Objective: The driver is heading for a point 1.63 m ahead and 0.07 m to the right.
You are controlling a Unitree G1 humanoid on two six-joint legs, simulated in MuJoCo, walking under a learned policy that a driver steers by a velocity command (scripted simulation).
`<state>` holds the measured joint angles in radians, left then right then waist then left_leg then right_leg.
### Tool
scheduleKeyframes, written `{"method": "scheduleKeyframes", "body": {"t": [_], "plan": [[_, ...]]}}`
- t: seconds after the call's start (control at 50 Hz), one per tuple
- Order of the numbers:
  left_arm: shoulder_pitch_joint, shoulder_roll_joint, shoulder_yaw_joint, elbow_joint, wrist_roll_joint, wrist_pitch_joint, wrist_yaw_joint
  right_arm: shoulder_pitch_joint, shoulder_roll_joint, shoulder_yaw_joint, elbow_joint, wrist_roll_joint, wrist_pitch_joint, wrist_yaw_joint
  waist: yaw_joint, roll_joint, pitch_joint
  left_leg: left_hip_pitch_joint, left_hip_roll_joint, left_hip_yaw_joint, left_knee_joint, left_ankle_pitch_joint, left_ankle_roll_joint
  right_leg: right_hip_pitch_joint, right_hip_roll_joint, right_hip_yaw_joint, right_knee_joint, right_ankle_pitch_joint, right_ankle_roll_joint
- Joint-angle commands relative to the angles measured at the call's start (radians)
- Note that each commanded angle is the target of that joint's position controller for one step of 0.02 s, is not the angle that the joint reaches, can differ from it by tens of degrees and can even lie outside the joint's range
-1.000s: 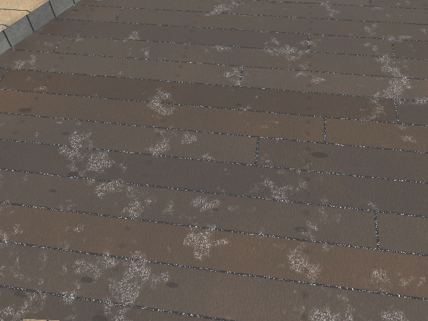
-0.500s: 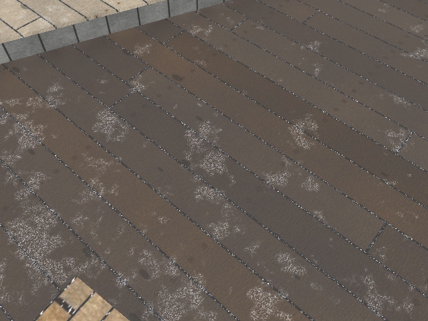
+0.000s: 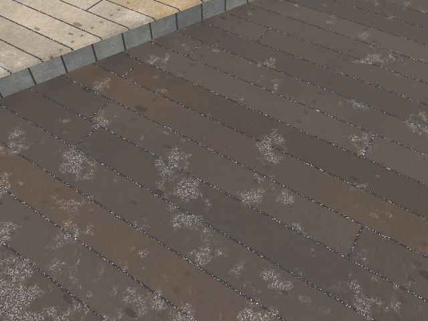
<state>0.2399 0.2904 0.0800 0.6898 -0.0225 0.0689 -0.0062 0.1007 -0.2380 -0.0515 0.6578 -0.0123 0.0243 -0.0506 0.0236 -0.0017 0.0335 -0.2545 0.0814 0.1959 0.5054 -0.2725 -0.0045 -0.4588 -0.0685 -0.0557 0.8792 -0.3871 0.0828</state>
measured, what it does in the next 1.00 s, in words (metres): walks ahead: right foot, then left foot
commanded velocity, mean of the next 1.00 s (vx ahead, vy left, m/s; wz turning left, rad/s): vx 0.51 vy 0.00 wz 0.09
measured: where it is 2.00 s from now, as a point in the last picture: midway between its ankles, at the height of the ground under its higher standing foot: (202, 128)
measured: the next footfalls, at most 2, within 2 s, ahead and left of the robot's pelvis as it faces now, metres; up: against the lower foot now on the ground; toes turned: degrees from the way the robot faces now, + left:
right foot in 0.08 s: +0.03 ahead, -0.13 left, +0.00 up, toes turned -10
left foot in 0.68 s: +0.24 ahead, +0.07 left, +0.00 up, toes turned -4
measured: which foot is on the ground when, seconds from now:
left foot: down 0.00-0.08, up 0.10-0.66, down 0.68-1.00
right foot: up 0.00-0.06, down 0.08-0.68, up 0.70-1.00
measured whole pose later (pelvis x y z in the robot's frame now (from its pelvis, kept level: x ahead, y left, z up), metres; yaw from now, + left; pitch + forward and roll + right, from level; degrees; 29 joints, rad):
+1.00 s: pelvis +0.37 +0.03 +0.00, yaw +9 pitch +4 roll -1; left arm 0.06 0.30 -0.01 0.62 0.05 -0.03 -0.05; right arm 0.54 -0.28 -0.05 0.81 0.00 -0.05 0.02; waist -0.09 -0.03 0.00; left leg 0.07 -0.13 -0.21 0.24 -0.35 0.13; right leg -0.75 -0.07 0.03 0.76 -0.06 0.05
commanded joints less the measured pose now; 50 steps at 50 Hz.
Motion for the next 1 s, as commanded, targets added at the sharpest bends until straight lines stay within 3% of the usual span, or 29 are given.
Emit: {"method": "scheduleKeyframes", "body": {"t": [0.02,0.06,0.08,0.1,0.12,0.14,0.16,0.18,0.2,0.26,0.3,0.32,0.36,0.48,0.5,0.56,0.64,0.66,0.68,0.7,0.72,0.74,0.76,0.78,0.8,0.86,0.88,0.96,1.0], "plan": [[-0.033,0.077,0.020,-0.115,-0.001,-0.005,-0.022,0.000,-0.201,-0.073,-0.046,0.022,-0.016,0.008,-0.031,0.159,-0.116,0.154,0.301,-0.160,-0.093,0.441,0.195,0.020,0.000,-0.036,-0.133,0.009,-0.049],[0.020,0.081,0.033,-0.105,-0.002,0.004,-0.020,-0.010,-0.190,-0.078,-0.031,0.039,-0.020,0.018,0.009,0.124,-0.119,0.097,0.273,-0.088,0.016,0.369,0.117,0.154,0.039,-0.064,-0.308,0.142,-0.100],[0.072,0.126,0.055,-0.091,0.004,0.003,-0.004,0.049,-0.158,-0.075,-0.004,0.034,-0.021,0.027,0.018,0.016,-0.121,0.009,0.202,-0.025,0.163,0.233,0.047,0.276,0.049,0.005,-0.417,0.318,-0.147],[0.124,0.292,0.100,-0.103,0.011,-0.006,0.020,0.017,-0.098,-0.057,-0.054,-0.010,-0.024,0.031,0.015,-0.338,-0.115,-0.338,0.050,0.054,0.520,-0.225,-0.069,0.484,-0.207,0.402,-0.456,0.828,-0.289],[0.115,0.302,0.090,-0.134,0.049,-0.035,0.009,-0.106,-0.103,-0.051,-0.111,-0.019,-0.030,0.024,0.061,-0.330,-0.189,-0.502,-0.080,-0.163,0.728,-0.444,-0.095,0.488,-0.317,0.638,-0.502,0.828,-0.478],[0.095,0.263,0.080,-0.133,0.050,-0.059,-0.001,-0.140,-0.142,-0.061,-0.107,-0.002,-0.030,0.020,0.074,-0.181,-0.193,-0.530,-0.066,-0.251,0.795,-0.396,-0.073,0.495,-0.290,0.563,-0.522,0.730,-0.459],[0.053,0.242,0.074,-0.129,0.031,-0.072,0.007,-0.137,-0.136,-0.062,-0.101,0.009,-0.034,0.014,0.039,-0.129,-0.160,-0.538,-0.059,-0.281,0.776,-0.304,-0.051,0.473,-0.234,0.499,-0.516,0.658,-0.403],[-0.011,0.207,0.064,-0.137,0.003,-0.068,0.017,-0.105,-0.146,-0.067,-0.081,0.003,-0.035,0.004,0.003,-0.070,-0.138,-0.539,-0.045,-0.292,0.723,-0.221,-0.046,0.443,-0.191,0.445,-0.508,0.607,-0.349],[-0.062,0.180,0.053,-0.151,-0.010,-0.060,0.027,-0.090,-0.161,-0.073,-0.077,-0.006,-0.036,-0.001,-0.020,-0.079,-0.129,-0.505,-0.044,-0.297,0.680,-0.162,-0.045,0.399,-0.166,0.420,-0.508,0.598,-0.320],[-0.083,0.183,0.053,-0.167,0.003,-0.046,0.042,-0.043,-0.133,-0.067,-0.052,-0.001,-0.041,0.010,-0.038,-0.084,-0.162,-0.421,-0.098,-0.291,0.579,-0.068,-0.063,0.360,-0.111,0.404,-0.504,0.592,-0.304],[-0.044,0.159,0.040,-0.151,-0.010,-0.055,0.045,0.005,-0.133,-0.058,-0.017,0.014,-0.044,0.030,-0.016,-0.089,-0.208,-0.393,-0.074,-0.260,0.451,0.007,-0.064,0.383,-0.105,0.389,-0.568,0.084,-0.295],[-0.032,0.156,0.033,-0.143,-0.008,-0.064,0.041,-0.002,-0.129,-0.054,-0.017,0.019,-0.047,0.042,-0.001,-0.138,-0.192,-0.377,-0.067,-0.239,0.401,0.029,-0.064,0.358,-0.111,0.410,-0.606,-0.088,-0.293],[-0.008,0.153,0.021,-0.118,0.015,-0.082,0.030,-0.030,-0.130,-0.047,-0.026,0.027,-0.062,0.058,0.025,-0.190,-0.133,-0.352,-0.046,-0.219,0.325,0.062,-0.052,0.314,-0.135,0.434,-0.655,-0.172,-0.293],[0.035,0.181,0.018,-0.080,0.022,-0.137,0.015,-0.060,-0.146,-0.038,-0.057,0.046,-0.100,0.070,0.063,-0.145,-0.001,-0.522,0.003,-0.236,0.276,0.077,0.019,0.397,-0.229,0.440,-0.716,-0.220,-0.293],[0.091,0.179,0.014,-0.069,0.080,-0.125,0.000,-0.048,-0.143,-0.033,-0.039,-0.047,-0.058,0.106,0.070,-0.129,-0.015,-0.438,-0.049,-0.197,0.254,0.046,0.010,0.358,-0.180,0.366,-0.757,-0.265,-0.261],[0.035,0.179,0.015,-0.074,0.072,-0.130,-0.004,-0.027,-0.147,-0.034,-0.048,-0.013,-0.033,0.144,0.036,-0.155,0.030,-0.325,-0.048,-0.160,0.204,0.045,0.030,0.279,-0.175,0.252,-0.782,-0.218,-0.221],[0.013,0.184,0.020,-0.059,0.066,-0.135,0.005,0.029,-0.153,-0.030,-0.049,-0.007,-0.036,0.140,-0.013,-0.098,0.032,-0.171,-0.050,-0.104,0.114,-0.019,0.112,0.284,-0.207,0.160,-0.740,-0.145,-0.213],[0.001,0.179,0.018,-0.057,0.065,-0.132,0.006,0.103,-0.156,-0.032,-0.024,-0.010,-0.040,0.132,-0.056,-0.062,0.009,-0.054,-0.089,-0.074,0.068,-0.021,0.135,0.253,-0.178,0.093,-0.633,-0.013,-0.202],[0.006,0.157,0.009,-0.051,0.073,-0.132,0.009,0.271,-0.189,-0.048,0.034,-0.018,-0.049,0.120,-0.128,0.012,-0.065,0.157,-0.135,-0.084,0.047,-0.088,0.154,0.180,-0.119,-0.012,-0.366,0.265,-0.186],[-0.038,0.100,-0.015,-0.089,0.088,-0.134,0.012,0.525,-0.287,-0.076,0.094,-0.028,-0.060,0.100,-0.231,0.221,-0.166,0.399,0.030,-0.403,-0.073,-0.368,0.214,-0.030,-0.035,-0.109,0.081,0.355,-0.141],[-0.086,0.025,-0.038,-0.161,0.082,-0.147,-0.002,0.496,-0.363,-0.081,0.069,-0.019,-0.068,0.098,-0.172,0.424,-0.124,0.532,0.180,-0.959,-0.306,-0.619,0.302,-0.441,0.158,0.001,0.299,-0.107,-0.098],[-0.142,0.079,-0.034,-0.160,0.096,-0.159,-0.007,0.412,-0.307,-0.072,0.040,-0.011,-0.065,0.092,-0.171,0.247,-0.075,0.520,0.212,-1.004,-0.328,-0.548,0.313,-0.564,0.087,0.123,0.407,-0.040,-0.106],[-0.153,0.120,-0.027,-0.149,0.091,-0.172,-0.017,0.387,-0.284,-0.068,0.032,-0.012,-0.065,0.086,-0.152,0.106,-0.071,0.476,0.194,-0.888,-0.274,-0.409,0.304,-0.542,0.034,0.135,0.406,0.055,-0.107],[-0.133,0.122,-0.028,-0.120,0.096,-0.175,-0.019,0.405,-0.258,-0.060,0.048,-0.003,-0.068,0.086,-0.121,-0.014,-0.025,0.367,0.139,-0.741,-0.241,-0.215,0.268,-0.451,-0.007,0.129,0.347,0.104,-0.104],[-0.101,0.107,-0.036,-0.123,0.100,-0.169,-0.024,0.371,-0.267,-0.060,0.036,0.003,-0.066,0.074,-0.086,0.020,-0.046,0.313,0.116,-0.739,-0.290,-0.286,0.278,-0.411,-0.008,0.119,0.296,0.110,-0.082],[-0.131,0.107,-0.044,-0.116,0.098,-0.121,-0.034,0.347,-0.224,-0.042,0.043,0.008,-0.084,0.068,-0.056,0.045,0.051,0.168,0.037,-0.651,-0.367,-0.150,0.283,-0.369,-0.019,0.085,0.196,0.157,-0.035],[-0.176,0.109,-0.047,-0.128,0.093,-0.114,-0.034,0.373,-0.222,-0.043,0.053,0.013,-0.090,0.069,-0.068,0.018,0.076,0.149,0.013,-0.613,-0.373,-0.047,0.278,-0.360,-0.012,0.063,0.144,0.176,-0.029],[-0.329,0.076,-0.070,-0.170,0.074,-0.118,-0.041,0.406,-0.231,-0.050,0.093,0.015,-0.093,0.064,-0.107,0.052,0.091,0.125,-0.041,-0.563,-0.352,0.295,0.263,-0.277,0.049,0.021,-0.116,0.337,-0.015],[-0.374,0.067,-0.078,-0.189,0.066,-0.125,-0.045,0.425,-0.230,-0.047,0.120,0.023,-0.101,0.055,-0.123,0.080,0.074,0.157,-0.011,-0.564,-0.374,0.458,0.249,-0.195,0.058,0.005,-0.233,0.432,-0.045]]}}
